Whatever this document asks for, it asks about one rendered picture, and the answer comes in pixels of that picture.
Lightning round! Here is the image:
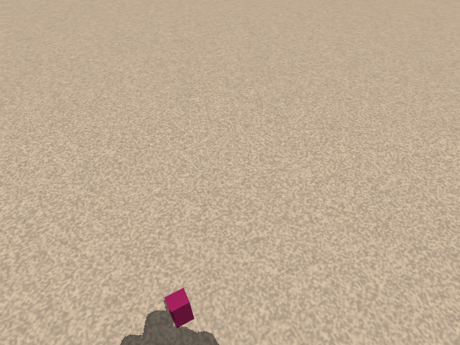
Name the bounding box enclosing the carton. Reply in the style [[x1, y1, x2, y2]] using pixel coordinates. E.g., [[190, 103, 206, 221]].
[[165, 288, 194, 328]]

